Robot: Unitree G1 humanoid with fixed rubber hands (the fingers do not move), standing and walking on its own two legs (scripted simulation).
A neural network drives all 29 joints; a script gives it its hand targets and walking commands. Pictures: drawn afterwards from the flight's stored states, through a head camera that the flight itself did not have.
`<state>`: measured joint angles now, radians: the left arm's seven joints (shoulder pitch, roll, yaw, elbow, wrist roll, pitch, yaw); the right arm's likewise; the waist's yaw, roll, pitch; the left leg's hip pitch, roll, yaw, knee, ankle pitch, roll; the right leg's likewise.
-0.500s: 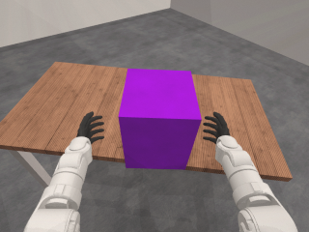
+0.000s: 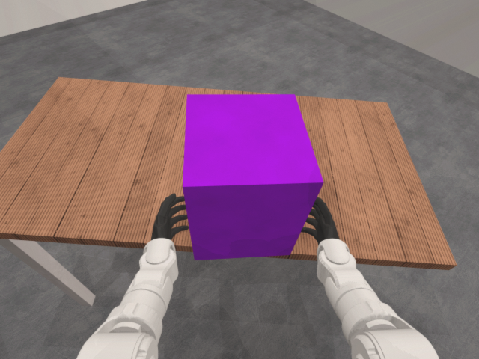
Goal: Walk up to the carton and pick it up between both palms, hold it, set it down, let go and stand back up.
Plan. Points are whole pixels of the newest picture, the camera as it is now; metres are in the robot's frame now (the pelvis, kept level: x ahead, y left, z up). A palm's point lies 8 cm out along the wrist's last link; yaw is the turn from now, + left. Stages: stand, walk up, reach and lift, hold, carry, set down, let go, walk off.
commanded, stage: reach and lift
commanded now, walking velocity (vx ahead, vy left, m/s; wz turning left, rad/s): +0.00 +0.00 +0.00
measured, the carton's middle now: (242, 180) +0.43 +0.00 +0.03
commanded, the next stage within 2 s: none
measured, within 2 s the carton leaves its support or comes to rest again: leaves its support in 0.64 s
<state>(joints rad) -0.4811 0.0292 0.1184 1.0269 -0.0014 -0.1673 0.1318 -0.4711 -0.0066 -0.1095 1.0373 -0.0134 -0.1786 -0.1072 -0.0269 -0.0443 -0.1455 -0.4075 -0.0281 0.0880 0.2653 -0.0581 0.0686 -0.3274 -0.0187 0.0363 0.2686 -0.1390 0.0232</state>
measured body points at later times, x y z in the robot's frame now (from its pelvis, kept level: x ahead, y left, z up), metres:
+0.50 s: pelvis +0.04 -0.03 +0.01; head +0.06 -0.01 +0.46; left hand +0.39 +0.14 +0.01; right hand +0.39 -0.15 +0.01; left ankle +0.04 +0.07 -0.75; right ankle -0.02 -0.15 -0.75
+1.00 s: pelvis +0.04 -0.04 +0.01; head +0.04 -0.02 +0.46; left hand +0.40 +0.16 +0.04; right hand +0.41 -0.13 +0.06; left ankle +0.04 +0.07 -0.75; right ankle -0.02 -0.15 -0.75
